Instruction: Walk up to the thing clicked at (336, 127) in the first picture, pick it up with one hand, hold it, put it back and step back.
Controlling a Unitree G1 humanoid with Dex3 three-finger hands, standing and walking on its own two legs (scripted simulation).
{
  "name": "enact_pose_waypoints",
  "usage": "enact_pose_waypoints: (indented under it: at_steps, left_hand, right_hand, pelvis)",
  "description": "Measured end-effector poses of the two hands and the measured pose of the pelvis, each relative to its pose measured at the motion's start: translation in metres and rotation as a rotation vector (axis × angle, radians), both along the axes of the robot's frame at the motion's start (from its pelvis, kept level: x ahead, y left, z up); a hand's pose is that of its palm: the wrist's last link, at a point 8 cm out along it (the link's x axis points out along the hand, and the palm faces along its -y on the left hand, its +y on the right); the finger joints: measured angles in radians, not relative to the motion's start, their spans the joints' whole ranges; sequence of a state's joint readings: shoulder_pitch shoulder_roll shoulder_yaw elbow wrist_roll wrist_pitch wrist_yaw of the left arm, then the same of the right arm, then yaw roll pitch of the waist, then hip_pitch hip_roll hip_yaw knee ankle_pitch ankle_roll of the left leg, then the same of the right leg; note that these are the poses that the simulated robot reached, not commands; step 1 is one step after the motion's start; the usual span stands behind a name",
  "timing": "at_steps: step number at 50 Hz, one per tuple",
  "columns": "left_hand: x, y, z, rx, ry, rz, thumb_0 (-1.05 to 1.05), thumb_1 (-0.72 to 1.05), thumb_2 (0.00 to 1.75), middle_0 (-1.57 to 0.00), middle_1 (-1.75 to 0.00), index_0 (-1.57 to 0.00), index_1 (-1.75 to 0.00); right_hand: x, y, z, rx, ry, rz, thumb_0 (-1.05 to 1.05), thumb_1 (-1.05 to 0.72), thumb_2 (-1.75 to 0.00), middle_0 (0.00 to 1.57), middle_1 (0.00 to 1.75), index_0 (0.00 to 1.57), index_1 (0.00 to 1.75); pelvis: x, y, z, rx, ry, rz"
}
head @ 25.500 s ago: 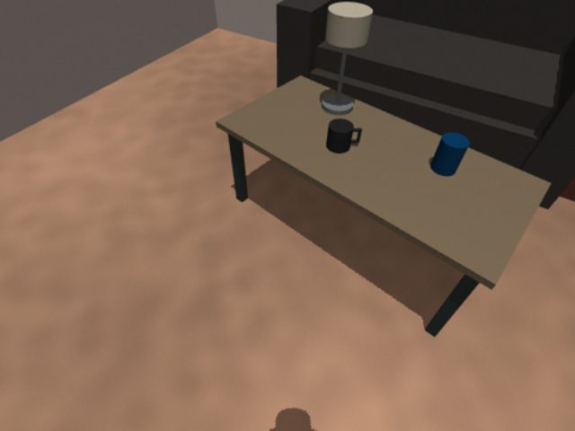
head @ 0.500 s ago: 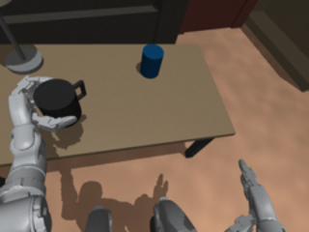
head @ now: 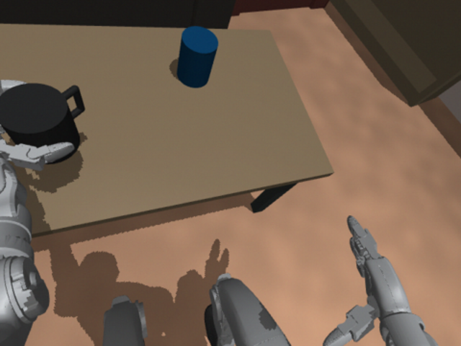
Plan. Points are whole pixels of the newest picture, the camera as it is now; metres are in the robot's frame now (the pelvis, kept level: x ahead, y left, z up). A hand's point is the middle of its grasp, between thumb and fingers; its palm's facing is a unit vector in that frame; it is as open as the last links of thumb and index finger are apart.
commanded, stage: crouch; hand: left
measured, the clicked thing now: (51, 119) +0.53 +0.18 -0.02
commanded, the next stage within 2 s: lower in 0.26 s
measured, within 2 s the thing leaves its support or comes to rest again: rests again in 1.32 s
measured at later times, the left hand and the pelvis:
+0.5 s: hand (32, 121) +0.55 +0.22 -0.05, palm faces +0.25 -0.97 -0.04, open 12.0 cm; pelvis +0.00 +0.00 -0.02, yaw -2 degrees
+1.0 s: hand (46, 134) +0.56 +0.21 -0.11, palm faces +0.22 -0.97 -0.05, open 12.0 cm; pelvis -0.02 +0.00 -0.06, yaw -3 degrees
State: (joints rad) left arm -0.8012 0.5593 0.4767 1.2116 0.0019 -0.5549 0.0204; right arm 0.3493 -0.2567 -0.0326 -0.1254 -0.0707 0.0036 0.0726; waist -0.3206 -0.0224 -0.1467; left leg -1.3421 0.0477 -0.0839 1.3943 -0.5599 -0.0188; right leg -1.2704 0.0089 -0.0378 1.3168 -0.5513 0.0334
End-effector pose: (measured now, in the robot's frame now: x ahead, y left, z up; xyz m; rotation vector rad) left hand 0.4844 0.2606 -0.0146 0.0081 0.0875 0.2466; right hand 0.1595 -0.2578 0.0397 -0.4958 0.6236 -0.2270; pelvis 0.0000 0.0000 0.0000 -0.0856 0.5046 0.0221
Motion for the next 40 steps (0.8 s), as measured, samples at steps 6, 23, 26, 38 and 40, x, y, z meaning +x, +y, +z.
enact_pose_waypoints:
  at_steps: [6,23,26,38,40]
  left_hand:
    - [0.010,0.002,-0.007,0.005,0.003,0.004,-0.04,-0.61,0.78,-0.64,-1.07,-0.68,-1.06]
    - [0.030,0.003,-0.030,0.011,0.017,0.005,-0.04,-0.61,0.79,-0.62,-1.09,-0.66,-1.09]
    - [0.032,0.003,-0.036,0.017,0.025,0.004,-0.04,-0.61,0.79,-0.62,-1.09,-0.66,-1.09]
    - [0.034,0.001,-0.072,0.018,0.032,-0.010,-0.04,-0.61,0.79,-0.61,-1.10,-0.66,-1.10]
    - [0.035,0.001,-0.076,0.015,0.027,-0.011,-0.04,-0.61,0.79,-0.61,-1.10,-0.65,-1.10]
  right_hand:
    - [-0.002,-0.002,-0.001,-0.026,-0.003,-0.007,-0.01,0.49,-0.06,0.06,0.05,0.06,0.05]
    - [-0.006,-0.004,-0.004,-0.073,-0.005,-0.020,-0.01,0.50,-0.06,0.06,0.05,0.06,0.05]
    - [-0.007,-0.006,-0.006,-0.083,0.000,-0.022,-0.01,0.50,-0.06,0.06,0.05,0.06,0.05]
    - [-0.008,-0.002,-0.010,-0.127,-0.013,0.004,-0.01,0.50,-0.06,0.06,0.05,0.06,0.05]
    - [-0.009,-0.002,-0.010,-0.138,-0.012,0.005,-0.01,0.50,-0.06,0.06,0.05,0.06,0.05]
  pelvis:
    - [-0.001,0.002,-0.007,-0.008,0.019,-0.003]
    - [-0.004,0.002,-0.023,-0.015,0.060,-0.015]
    - [-0.005,0.002,-0.026,-0.019,0.067,-0.016]
    - [-0.011,0.002,-0.045,-0.027,0.100,-0.023]
    - [-0.012,0.002,-0.048,-0.029,0.104,-0.024]
